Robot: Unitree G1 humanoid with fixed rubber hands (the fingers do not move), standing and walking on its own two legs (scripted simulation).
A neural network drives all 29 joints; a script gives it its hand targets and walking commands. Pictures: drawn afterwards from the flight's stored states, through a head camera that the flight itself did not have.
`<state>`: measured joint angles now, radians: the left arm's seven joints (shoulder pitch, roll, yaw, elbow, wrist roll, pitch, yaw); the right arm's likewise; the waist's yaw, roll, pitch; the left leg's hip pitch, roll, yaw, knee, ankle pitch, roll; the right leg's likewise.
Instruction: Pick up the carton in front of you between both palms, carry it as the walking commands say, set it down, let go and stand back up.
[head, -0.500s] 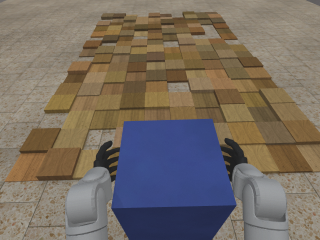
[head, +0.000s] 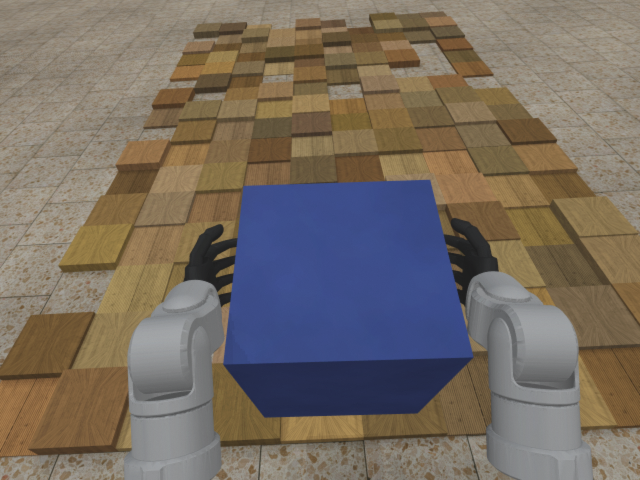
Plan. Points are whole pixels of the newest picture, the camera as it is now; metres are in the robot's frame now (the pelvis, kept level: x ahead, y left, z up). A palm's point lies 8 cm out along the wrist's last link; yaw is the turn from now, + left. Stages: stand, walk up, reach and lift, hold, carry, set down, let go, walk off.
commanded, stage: carry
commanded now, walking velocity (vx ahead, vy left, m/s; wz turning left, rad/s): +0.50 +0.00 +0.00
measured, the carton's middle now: (338, 310) +0.33 +0.00 +0.07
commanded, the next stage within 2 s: none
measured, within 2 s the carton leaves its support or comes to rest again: neither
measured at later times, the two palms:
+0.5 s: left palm (247, 103) +0.71 +0.14 +0.16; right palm (416, 93) +0.71 -0.16 +0.16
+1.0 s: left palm (274, 26) +1.00 +0.11 +0.20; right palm (407, 17) +1.02 -0.19 +0.20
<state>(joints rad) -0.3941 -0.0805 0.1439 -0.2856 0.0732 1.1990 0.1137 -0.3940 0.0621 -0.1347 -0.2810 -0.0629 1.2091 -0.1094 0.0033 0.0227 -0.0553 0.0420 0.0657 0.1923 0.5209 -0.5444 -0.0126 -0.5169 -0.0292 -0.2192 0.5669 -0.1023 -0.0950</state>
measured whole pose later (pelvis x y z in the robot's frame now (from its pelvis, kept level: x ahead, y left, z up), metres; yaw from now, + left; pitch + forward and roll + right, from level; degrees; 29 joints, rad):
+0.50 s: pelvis +0.33 +0.00 +0.01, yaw -2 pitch +5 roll +2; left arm -0.81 0.00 0.30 0.02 0.05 1.30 0.14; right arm -0.85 0.03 -0.28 0.06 -0.09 1.30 -0.13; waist 0.00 -0.04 0.04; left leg -0.62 -0.01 0.18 0.68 -0.12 0.10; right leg -0.13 -0.05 -0.12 0.74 -0.43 -0.03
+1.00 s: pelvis +0.65 -0.04 +0.06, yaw +0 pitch +5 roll +0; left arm -0.66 -0.10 0.27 -0.14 0.12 1.30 0.12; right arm -0.69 0.05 -0.29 -0.10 -0.07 1.33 -0.12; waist 0.03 0.01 0.01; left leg -0.46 0.01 0.01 1.17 -0.40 0.02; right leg -0.47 0.00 -0.13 0.58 -0.21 -0.06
